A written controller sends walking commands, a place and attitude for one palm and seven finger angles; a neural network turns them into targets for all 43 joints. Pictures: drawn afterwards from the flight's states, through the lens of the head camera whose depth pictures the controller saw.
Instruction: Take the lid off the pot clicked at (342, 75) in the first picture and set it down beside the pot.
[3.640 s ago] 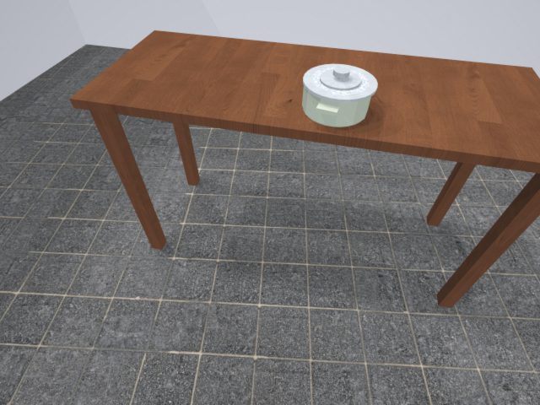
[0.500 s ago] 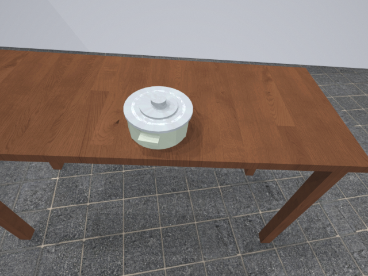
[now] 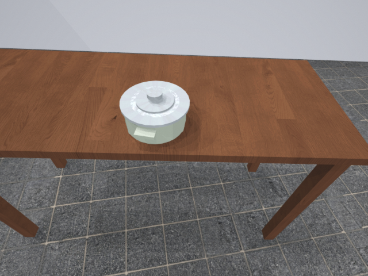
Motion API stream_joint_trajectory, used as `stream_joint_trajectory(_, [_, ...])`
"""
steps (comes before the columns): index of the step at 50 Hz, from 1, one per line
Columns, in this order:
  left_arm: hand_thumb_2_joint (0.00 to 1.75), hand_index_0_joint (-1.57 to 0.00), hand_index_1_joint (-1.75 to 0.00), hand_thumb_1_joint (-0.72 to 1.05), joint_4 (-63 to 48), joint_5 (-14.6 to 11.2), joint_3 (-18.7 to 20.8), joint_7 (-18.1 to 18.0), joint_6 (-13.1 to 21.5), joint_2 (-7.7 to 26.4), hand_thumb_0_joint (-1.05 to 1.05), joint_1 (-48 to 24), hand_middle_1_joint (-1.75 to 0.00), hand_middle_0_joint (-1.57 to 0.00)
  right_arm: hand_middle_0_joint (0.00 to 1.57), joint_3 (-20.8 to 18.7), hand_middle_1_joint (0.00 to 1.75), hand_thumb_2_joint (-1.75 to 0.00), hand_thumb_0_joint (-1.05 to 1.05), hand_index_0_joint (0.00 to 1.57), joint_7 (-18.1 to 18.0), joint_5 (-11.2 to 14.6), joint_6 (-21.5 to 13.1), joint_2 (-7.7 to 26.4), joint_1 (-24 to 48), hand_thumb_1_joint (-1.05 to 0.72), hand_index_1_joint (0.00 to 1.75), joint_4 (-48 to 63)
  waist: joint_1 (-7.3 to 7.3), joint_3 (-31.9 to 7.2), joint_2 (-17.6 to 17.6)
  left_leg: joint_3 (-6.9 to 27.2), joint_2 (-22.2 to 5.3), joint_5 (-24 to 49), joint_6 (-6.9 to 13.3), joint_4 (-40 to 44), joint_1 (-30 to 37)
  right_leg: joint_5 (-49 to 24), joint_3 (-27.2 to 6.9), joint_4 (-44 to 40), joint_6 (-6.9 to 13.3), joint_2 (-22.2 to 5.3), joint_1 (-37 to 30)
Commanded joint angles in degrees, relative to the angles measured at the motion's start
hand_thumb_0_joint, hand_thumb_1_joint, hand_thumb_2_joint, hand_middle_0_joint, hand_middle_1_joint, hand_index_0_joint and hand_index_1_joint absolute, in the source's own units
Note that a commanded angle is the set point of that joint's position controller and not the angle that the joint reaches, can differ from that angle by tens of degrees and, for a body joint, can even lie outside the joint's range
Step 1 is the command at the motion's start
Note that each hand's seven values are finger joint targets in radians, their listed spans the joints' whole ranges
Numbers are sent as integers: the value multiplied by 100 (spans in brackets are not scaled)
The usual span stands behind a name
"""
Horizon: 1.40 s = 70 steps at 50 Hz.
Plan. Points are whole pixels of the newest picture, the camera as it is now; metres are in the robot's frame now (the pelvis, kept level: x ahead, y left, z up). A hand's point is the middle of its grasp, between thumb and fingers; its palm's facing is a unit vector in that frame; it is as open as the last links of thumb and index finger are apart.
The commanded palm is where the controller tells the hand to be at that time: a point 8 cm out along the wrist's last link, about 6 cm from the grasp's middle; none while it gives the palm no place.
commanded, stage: look again from close up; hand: left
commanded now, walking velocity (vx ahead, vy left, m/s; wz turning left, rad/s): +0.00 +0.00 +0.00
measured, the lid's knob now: (154, 94) +0.53 +0.10 +0.11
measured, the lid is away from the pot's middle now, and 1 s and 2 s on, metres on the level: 0.00 0.00 0.00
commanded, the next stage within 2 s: shuffle to correct the standing spot in 1.00 s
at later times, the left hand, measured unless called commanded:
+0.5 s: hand out of the picture -0.03 +0.20 -0.18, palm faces +0.03 -0.98 -0.18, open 7.4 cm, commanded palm none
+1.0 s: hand out of the picture -0.08 +0.19 -0.18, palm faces +0.03 -0.99 -0.15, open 7.4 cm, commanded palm none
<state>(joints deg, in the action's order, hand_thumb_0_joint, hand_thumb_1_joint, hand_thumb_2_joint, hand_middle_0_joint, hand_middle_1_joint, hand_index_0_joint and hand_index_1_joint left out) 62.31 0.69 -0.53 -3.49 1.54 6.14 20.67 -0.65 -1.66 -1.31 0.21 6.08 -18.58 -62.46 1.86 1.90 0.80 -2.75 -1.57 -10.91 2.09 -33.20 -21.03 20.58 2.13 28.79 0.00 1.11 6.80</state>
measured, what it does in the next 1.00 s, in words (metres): stands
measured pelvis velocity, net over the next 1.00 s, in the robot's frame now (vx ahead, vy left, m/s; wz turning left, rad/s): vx -0.03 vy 0.03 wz -0.01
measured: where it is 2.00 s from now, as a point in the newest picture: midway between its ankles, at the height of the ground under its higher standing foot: outside the picture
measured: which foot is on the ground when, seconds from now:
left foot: down 0.00-1.00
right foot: down 0.00-1.00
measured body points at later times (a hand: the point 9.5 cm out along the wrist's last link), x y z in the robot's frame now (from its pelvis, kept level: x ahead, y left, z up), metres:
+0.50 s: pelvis -0.01 +0.02 +0.00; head -0.01 +0.05 +0.45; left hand -0.03 +0.25 -0.16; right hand +0.06 -0.21 -0.13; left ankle +0.07 +0.09 -0.73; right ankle -0.06 -0.12 -0.73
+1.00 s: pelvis -0.03 +0.03 +0.00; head -0.03 +0.05 +0.45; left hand -0.08 +0.24 -0.16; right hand -0.02 -0.21 -0.14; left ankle +0.07 +0.09 -0.73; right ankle -0.06 -0.12 -0.73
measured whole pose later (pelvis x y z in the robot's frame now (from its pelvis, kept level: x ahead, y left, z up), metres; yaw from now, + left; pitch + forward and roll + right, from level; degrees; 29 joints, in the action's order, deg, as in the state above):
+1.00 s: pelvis -0.03 +0.03 +0.00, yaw -1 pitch -1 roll -2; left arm 62.1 1.1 -0.2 -2.3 0.7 8.6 24.1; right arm -1.8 -0.9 -0.2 0.7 8.2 -16.2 -62.1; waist -0.5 0.3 -1.5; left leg -4.8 0.7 -5.2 3.9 -25.8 -20.2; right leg 17.1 0.5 27.1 -1.7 -1.3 9.0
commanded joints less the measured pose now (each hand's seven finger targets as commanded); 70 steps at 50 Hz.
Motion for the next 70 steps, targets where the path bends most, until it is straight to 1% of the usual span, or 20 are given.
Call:
stream_joint_trajectory(1, [90, -20, -30, 90, -281, 50, 166, -14, 50, 551, 0, 510, -30, -20, 20, -137, 30, -90, 0, 20, 10, 56, -173, 613, -141, -90, 30, 440, -110, 162, -62, 712, -426, 449, 60, 368, 417, -979, -574, -441, 458, -535, 815])
stream_joint_trajectory(9, [90, -20, -30, 90, -523, 65, 187, 25, -36, 713, 0, 510, -30, -20, 20, -173, 30, -90, 0, 20, 50, 69, -114, 835, 217, -90, 30, 716, -187, 316, 116, 845, -451, -501, 59, 774, 382, -204, -560, -441, 391, -461, 1030])
stream_joint_trajectory(13, [90, -20, -30, 90, -574, 80, 178, 49, -38, 785, 0, 552, -30, -20, 20, -179, 30, -90, 0, 20, 73, 85, -115, 904, 319, -90, 30, 794, -222, 248, 6, 948, -504, -787, 85, 1075, 411, -199, -468, -433, 321, -393, 965])
stream_joint_trajectory(16, [90, -20, -30, 90, -588, 77, 159, 61, -36, 782, 0, 620, -30, -20, 20, -194, 30, -90, 0, 20, 89, 86, -112, 987, 415, -90, 30, 819, -242, 181, 279, 1035, -540, -1005, 96, 1276, 468, -226, -447, -422, 280, -394, 966])
stream_joint_trajectory(18, [90, -20, -30, 90, -557, 87, 163, 76, -35, 798, 0, 668, -30, -20, 20, -200, 30, -90, 0, 20, 93, 98, -119, 967, 438, -90, 30, 833, -278, 132, 138, 1051, -558, -1128, 107, 1421, 472, -260, -385, -440, 258, -379, 882])
stream_joint_trajectory(28, [90, -20, -30, 90, -438, 84, 145, 95, -6, 829, 0, 745, -30, -20, 20, -214, 30, -90, 0, 20, 109, 119, -134, 917, 401, -90, 30, 691, -259, 101, -118, 905, -500, -1027, 72, 1486, 599, -283, -468, -673, 220, -493, 915])
stream_joint_trajectory(31, [90, -20, -30, 90, -367, 73, 132, 99, -9, 815, 0, 808, -30, -20, 20, -215, 30, -90, 0, 20, 112, 113, -116, 941, 409, -90, 30, 632, -246, 121, 36, 906, -472, -1122, 53, 1488, 624, -161, -556, -732, 236, -518, 997])
stream_joint_trajectory(33, [90, -20, -30, 90, -331, 81, 139, 103, -18, 812, 0, 829, -30, -20, 20, -215, 30, -90, 0, 20, 106, 119, -114, 903, 359, -90, 30, 596, -271, 169, -88, 938, -485, -1262, 59, 1590, 536, -100, -481, -733, 221, -485, 947])
stream_joint_trajectory(35, [90, -20, -30, 90, -287, 77, 132, 105, -32, 772, 0, 881, -30, -20, 20, -226, 30, -90, 0, 20, 104, 110, -104, 949, 370, -90, 30, 555, -270, 208, 158, 968, -490, -1404, 45, 1656, 525, -37, -472, -691, 217, -475, 1011])
stream_joint_trajectory(43, [90, -20, -30, 90, -138, 76, 131, 113, -34, 716, 0, 967, -30, -20, 20, -218, 30, -90, 0, 20, 89, 118, -92, 844, 192, -90, 30, 412, -289, 264, -93, 957, -465, -1468, 40, 1730, 436, 94, -471, -798, 219, -481, 985])
stream_joint_trajectory(51, [90, -20, -30, 90, -76, 60, 138, 112, -41, 641, 0, 968, -30, -20, 20, -219, 30, -90, 0, 20, 75, 99, -70, 770, 46, -90, 30, 296, -234, 337, -31, 909, -415, -1378, -4, 1652, 506, 310, -578, -874, 258, -509, 1223])
stream_joint_trajectory(58, [90, -20, -30, 90, -1, 77, 172, 151, -87, 540, 0, 1113, -30, -20, 20, -259, 30, -90, 0, 20, 53, 73, -42, 719, -52, -90, 30, 244, -274, 395, -12, 969, -422, -2135, -6, 1872, 247, 803, -380, -787, 233, -335, 1186])
stream_joint_trajectory(60, [90, -20, -30, 90, -1, 76, 205, 179, -132, 518, 0, 1191, -30, -20, 20, -298, 30, -90, 0, 20, 48, 53, -14, 783, -2, -90, 30, 269, -296, 407, 185, 1028, -439, -2566, -6, 1932, 130, 1009, -287, -646, 253, -255, 1200])
stream_joint_trajectory(63, [90, -20, -30, 90, 31, 82, 257, 236, -175, 481, 0, 1356, -30, -20, 20, -354, 30, -90, 0, 20, 26, 49, 11, 739, 43, -90, 30, 300, -358, 335, -107, 815, -332, -2667, -74, 1811, -112, 1007, -199, -634, 332, -165, 962])
stream_joint_trajectory(64, [90, -20, -30, 90, 36, 79, 286, 249, -199, 483, 0, 1398, -30, -20, 20, -377, 30, -90, 0, 20, 24, 38, 34, 739, 113, -90, 30, 320, -378, 348, -166, 643, -187, -2627, -137, 1524, -133, 1238, -342, -806, 395, -268, 1081])
stream_joint_trajectory(66, [90, -20, -30, 90, 4, 51, 369, 260, -208, 619, 0, 1303, -30, -20, 20, -381, 30, -90, 0, 20, 27, 14, 79, 542, 128, -90, 30, 378, -297, 332, -780, 185, 199, -1846, -257, 300, 43, 1978, -1022, -1432, 653, -662, 1570])
stream_joint_trajectory(67, [90, -20, -30, 90, -64, 44, 411, 243, -183, 701, 0, 1039, -30, -20, 20, -390, 30, -90, 0, 20, 31, 4, 96, 406, 49, -90, 30, 389, -171, 290, -1292, -182, 388, -1080, -312, -918, 291, 2288, -1540, -1889, 877, -1098, 1968])
stream_joint_trajectory(68, [90, -20, -30, 90, -230, 57, 437, 205, -145, 772, 0, 579, -30, -20, 20, -424, 30, -90, 0, 20, 36, 21, 111, 343, -105, -90, 30, 405, 20, 361, -1632, -226, 349, -903, -307, -1914, 396, 2459, -1917, -2226, 1098, -1490, 2413])
stream_joint_trajectory(69, [90, -20, -30, 90, -407, 69, 417, 169, -70, 741, 0, -5, -30, -20, 20, -423, 30, -90, 0, 20, 69, 53, 39, 349, -225, -90, 30, 403, 226, 567, -1348, -41, 94, -981, -218, -2101, 467, 2106, -1859, -2116, 1124, -1626, 2696])
stream_joint_trajectory(70, [90, -20, -30, 90, -480, 103, 394, 163, -5, 702, 0, -167, -30, -20, 20, -351, 30, -90, 0, 20, 97, 96, -107, 212, -419, -90, 30, 427, 313, 732, -952, 14, -24, -1146, -133, -1007, 503, 1578, -1539, -1603, 981, -1449, 2513])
